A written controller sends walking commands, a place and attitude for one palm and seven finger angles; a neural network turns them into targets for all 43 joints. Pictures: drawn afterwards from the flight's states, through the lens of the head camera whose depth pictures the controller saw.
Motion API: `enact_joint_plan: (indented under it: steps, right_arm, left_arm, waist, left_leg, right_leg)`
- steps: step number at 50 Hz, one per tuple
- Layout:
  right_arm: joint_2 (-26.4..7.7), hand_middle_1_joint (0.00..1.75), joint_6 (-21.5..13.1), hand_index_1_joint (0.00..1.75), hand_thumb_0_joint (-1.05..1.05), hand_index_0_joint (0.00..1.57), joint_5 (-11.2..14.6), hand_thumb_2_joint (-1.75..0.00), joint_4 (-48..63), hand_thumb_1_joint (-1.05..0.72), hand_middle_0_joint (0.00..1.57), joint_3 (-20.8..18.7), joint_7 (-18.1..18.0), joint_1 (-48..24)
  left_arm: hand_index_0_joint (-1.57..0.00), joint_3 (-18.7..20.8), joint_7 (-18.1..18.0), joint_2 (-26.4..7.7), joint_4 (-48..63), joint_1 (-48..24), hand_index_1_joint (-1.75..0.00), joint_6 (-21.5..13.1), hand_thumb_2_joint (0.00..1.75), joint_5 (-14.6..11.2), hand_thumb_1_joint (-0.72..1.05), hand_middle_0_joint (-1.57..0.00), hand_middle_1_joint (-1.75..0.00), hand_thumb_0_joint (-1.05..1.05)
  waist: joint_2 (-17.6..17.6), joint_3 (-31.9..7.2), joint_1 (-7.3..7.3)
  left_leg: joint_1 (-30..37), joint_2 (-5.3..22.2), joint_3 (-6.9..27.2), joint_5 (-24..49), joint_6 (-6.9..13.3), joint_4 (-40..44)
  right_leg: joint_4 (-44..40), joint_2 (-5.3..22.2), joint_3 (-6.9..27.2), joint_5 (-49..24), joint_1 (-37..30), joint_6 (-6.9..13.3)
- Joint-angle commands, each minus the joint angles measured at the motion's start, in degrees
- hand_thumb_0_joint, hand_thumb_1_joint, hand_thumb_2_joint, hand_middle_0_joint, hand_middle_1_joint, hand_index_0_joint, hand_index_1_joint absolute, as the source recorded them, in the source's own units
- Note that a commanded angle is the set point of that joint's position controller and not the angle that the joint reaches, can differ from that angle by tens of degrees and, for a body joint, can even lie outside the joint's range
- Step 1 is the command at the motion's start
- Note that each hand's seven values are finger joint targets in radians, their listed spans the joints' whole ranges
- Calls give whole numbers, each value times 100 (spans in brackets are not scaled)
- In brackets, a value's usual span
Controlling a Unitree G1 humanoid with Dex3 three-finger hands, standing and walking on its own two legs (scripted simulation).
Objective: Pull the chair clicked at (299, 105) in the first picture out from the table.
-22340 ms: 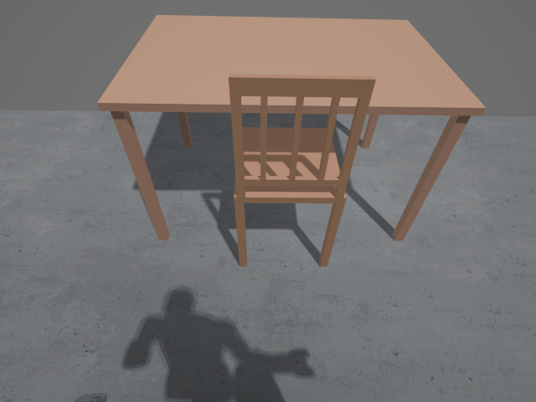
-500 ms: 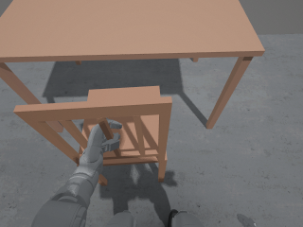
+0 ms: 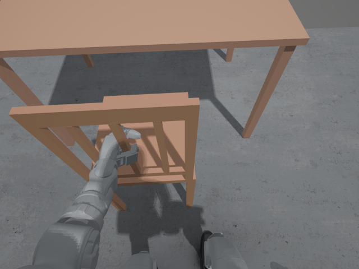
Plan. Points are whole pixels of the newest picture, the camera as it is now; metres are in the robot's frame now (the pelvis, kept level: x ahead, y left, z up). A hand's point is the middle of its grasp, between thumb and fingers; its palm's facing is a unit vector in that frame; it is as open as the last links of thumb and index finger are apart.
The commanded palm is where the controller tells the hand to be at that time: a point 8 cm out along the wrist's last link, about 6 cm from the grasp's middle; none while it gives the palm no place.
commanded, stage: step backward, pulling the chair out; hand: left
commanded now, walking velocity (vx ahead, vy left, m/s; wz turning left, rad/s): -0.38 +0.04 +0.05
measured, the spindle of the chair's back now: (128, 151) +0.40 +0.15 -0.07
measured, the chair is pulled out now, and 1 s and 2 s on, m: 0.27 0.42 0.56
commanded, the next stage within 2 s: stop walking, hand still on the chair in 1.52 s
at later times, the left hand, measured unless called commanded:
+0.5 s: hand (128, 177) +0.32 +0.13 -0.04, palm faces +0.02 -0.98 -0.17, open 5.1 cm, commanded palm +0.33 +0.18 -0.04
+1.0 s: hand (124, 210) +0.24 +0.13 -0.04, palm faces +0.02 -0.98 -0.21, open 5.2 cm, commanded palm +0.25 +0.18 -0.04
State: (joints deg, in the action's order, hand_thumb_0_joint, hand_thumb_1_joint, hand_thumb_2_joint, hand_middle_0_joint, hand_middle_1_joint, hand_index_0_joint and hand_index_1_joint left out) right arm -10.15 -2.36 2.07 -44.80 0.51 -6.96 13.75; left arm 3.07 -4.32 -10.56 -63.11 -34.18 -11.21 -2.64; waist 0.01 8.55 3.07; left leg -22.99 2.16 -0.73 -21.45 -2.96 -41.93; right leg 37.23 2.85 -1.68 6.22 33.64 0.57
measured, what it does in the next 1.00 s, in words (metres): walks backwards: right foot, then left foot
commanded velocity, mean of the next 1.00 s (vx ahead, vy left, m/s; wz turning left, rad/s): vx -0.38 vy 0.01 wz -0.02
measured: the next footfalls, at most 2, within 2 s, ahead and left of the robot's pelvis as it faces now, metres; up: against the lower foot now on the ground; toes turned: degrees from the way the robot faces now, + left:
right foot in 0.38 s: +0.07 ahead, -0.12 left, +0.00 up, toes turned +0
left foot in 1.00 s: -0.13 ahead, +0.13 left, +0.00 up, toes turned -1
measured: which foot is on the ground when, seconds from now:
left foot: down 0.00-0.84, up 0.86-0.98, down 1.00-1.00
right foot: down 0.00-0.28, up 0.30-0.36, down 0.38-1.00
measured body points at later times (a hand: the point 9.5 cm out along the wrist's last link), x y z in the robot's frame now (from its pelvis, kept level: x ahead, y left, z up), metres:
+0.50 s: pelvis -0.05 -0.01 +0.01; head +0.04 -0.01 +0.45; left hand +0.31 +0.18 -0.03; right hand +0.03 -0.27 -0.12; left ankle -0.07 +0.12 -0.70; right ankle +0.03 -0.12 -0.71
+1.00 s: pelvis -0.12 -0.01 +0.01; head -0.05 -0.02 +0.45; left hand +0.23 +0.18 -0.03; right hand -0.04 -0.28 -0.12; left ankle -0.15 +0.11 -0.71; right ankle +0.03 -0.12 -0.71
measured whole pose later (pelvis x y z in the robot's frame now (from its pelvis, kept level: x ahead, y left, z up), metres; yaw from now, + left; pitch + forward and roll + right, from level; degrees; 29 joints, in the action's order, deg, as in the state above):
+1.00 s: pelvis -0.12 -0.01 +0.01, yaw +3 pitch +4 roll +2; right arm -16.1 -3.5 2.4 -46.7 -0.2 -6.7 13.9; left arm 2.1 -4.8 -9.5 -64.9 -31.8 -11.9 -1.4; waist 0.3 5.1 3.9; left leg -19.9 -0.8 -1.4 -25.9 -1.1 -37.8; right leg 29.6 3.0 -0.8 1.8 31.8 -0.2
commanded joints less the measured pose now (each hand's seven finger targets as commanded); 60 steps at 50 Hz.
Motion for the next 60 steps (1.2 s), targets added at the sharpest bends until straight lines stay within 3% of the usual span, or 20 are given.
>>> enact_joint_plan:
  steps: [1,3,5,10,15,17,19,23,26,28,31,36,40,42,45,49,53,55,57,60]
  right_arm:
    - [-1098,30,-292,30,0,20,52,-90,396,-90,20,-393,-50,400]
    - [-1157,30,-336,30,0,20,53,-90,320,-90,20,-427,-25,429]
    - [-1130,30,-306,30,0,20,15,-90,241,-90,20,-325,30,394]
    - [-1273,30,-321,30,0,20,85,-90,176,-90,20,-201,-42,557]
    - [-1321,30,-231,30,0,20,7,-90,655,-90,20,-243,-101,55]
    - [-1307,30,-175,30,0,20,37,-90,524,-90,20,-358,-63,333]
    - [-1334,30,-195,30,0,20,27,-90,401,-90,20,-482,-3,665]
    - [-1365,30,-156,30,0,20,2,-90,229,-90,20,-467,-37,580]
    - [-1306,30,-159,30,0,20,49,-90,240,-90,20,-337,-92,345]
    - [-1447,30,-160,30,0,20,38,-90,217,-90,20,-371,-166,324]
    - [-1249,30,-125,30,0,20,-12,-90,421,-90,20,-328,-130,52]
    - [-1171,30,-191,30,0,20,3,-90,488,-90,20,-357,-112,85]
    - [-1181,30,-231,30,0,20,44,-90,464,-90,20,-415,-89,259]
    - [-1150,30,-268,30,0,20,43,-90,381,-90,20,-404,-45,353]
    - [-1147,30,-265,30,0,20,26,-90,289,-90,20,-303,14,319]
    - [-1239,30,-277,30,0,20,48,-90,204,-90,20,-213,-54,469]
    - [-1328,30,-242,30,0,20,-4,-90,548,-90,20,-307,-123,124]
    - [-1200,30,-210,30,0,20,-48,-90,550,-90,20,-288,-99,146]
    - [-1267,30,-212,30,0,20,-85,-90,380,-90,20,-399,11,443]
    - [-1304,30,-203,30,0,20,-78,-90,244,-90,20,-433,91,566]
  left_arm:
    - [-50,136,-223,-1232,1112,-1891,-145,-511,90,157,90,-50,-145,0]
    - [-50,263,-267,-1349,842,-1600,-145,-464,90,162,90,-50,-145,0]
    - [-50,209,-251,-1204,841,-1728,-145,-420,90,210,90,-50,-145,0]
    - [-50,37,-213,-1085,879,-1846,-145,-402,90,81,90,-50,-145,0]
    - [-50,-217,-94,-750,1614,-2550,-145,-362,90,56,90,-50,-145,0]
    - [-50,-130,-94,-706,1445,-2451,-145,-308,90,27,90,-50,-145,0]
    - [-50,-179,-115,-557,1213,-2302,-145,-292,90,61,90,-50,-145,0]
    - [-50,-78,-71,-868,783,-1935,-145,-363,90,87,90,-50,-145,0]
    - [-50,-160,-54,-938,944,-2120,-145,-285,90,51,90,-50,-145,0]
    - [-50,-229,-89,-877,1050,-2215,-145,-319,90,10,90,-50,-145,0]
    - [-50,-204,-77,-771,1234,-2430,-145,-405,90,13,90,-50,-145,0]
    - [-50,-111,-115,-825,1272,-2177,-145,-458,90,60,90,-50,-145,0]
    - [-50,-3,-174,-1140,1105,-1780,-145,-473,90,99,90,-50,-145,0]
    - [-50,81,-205,-1321,919,-1560,-145,-471,90,131,90,-50,-145,0]
    - [-50,102,-187,-1235,812,-1473,-145,-409,90,163,90,-50,-145,0]
    - [-50,80,-165,-1199,786,-1451,-145,-420,90,98,90,-50,-145,0]
    - [-50,-159,-89,-858,1548,-2102,-145,-436,90,40,90,-50,-145,0]
    - [-50,-207,-91,-687,1561,-2390,-145,-388,90,43,90,-50,-145,0]
    - [-50,-225,-98,-533,1242,-2183,-145,-422,90,74,90,-50,-145,0]
    - [-50,-168,-95,-643,925,-2007,-145,-497,90,164,90,-50,-145,0]
  waist:
    - [-1080,-2656,-104]
    - [-1574,-2732,-200]
    - [-1369,-2900,-167]
    - [-700,-2806,-22]
    - [1830,-2120,-217]
    - [1024,-2226,-170]
    - [-101,-2753,-26]
    - [-558,-3179,-45]
    - [-395,-2981,-69]
    - [177,-3024,-19]
    - [1033,-2765,-149]
    - [366,-2613,-170]
    - [-733,-2451,-153]
    - [-1294,-2507,-182]
    - [-1297,-2670,-181]
    - [-639,-2557,-71]
    - [1493,-2510,-259]
    - [1286,-2269,-205]
    - [771,-2381,-134]
    - [453,-2703,-62]
  left_leg:
    - [-145,-147,29,-1062,172,-39]
    - [121,-389,4,-1158,114,-1295]
    - [122,-217,214,-1144,135,-1424]
    - [800,-173,-119,-379,203,1362]
    - [-536,1329,1131,1427,823,2223]
    - [459,1365,1029,3283,788,1425]
    - [1247,999,692,4516,370,288]
    - [70,175,452,103,-34,-78]
    - [578,249,337,63,73,928]
    - [1098,598,440,2024,264,1489]
    - [492,1095,776,2289,515,1638]
    - [85,1067,601,1751,513,1275]
    - [42,158,92,-742,209,391]
    - [554,-287,-85,-890,138,-548]
    - [519,-256,125,-925,146,-836]
    - [980,-117,-5,-132,226,1548]
    - [272,1412,1112,1814,816,2142]
    - [762,1615,1163,3503,952,1745]
    - [1891,1528,1005,5426,758,878]
    - [1630,1083,594,4989,276,112]
  right_leg:
    - [-1781,1168,1379,1704,-1623,207]
    - [-2545,1603,1752,2289,-1564,436]
    - [-2328,1703,1534,1545,-1924,494]
    - [-1686,1207,620,505,-2084,59]
    - [980,134,118,950,-2259,-98]
    - [520,82,231,612,-1985,-19]
    - [-587,331,410,-2195,-2251,139]
    - [-735,1580,1320,-5121,-3590,774]
    - [-960,1328,966,-2530,-2590,280]
    - [-687,611,410,-1636,-2178,-111]
    - [150,128,176,81,-2040,-183]
    - [59,170,375,-23,-2148,-106]
    - [-1335,976,1437,1168,-1315,207]
    - [-2406,1438,1840,2159,-949,317]
    - [-2346,1564,1654,1414,-1369,445]
    - [-1674,989,848,625,-1632,16]
    - [723,33,201,884,-1859,-174]
    - [1162,-35,326,1430,-1400,-78]
    - [59,22,328,550,-1284,33]
    - [-879,360,516,-2278,-2298,214]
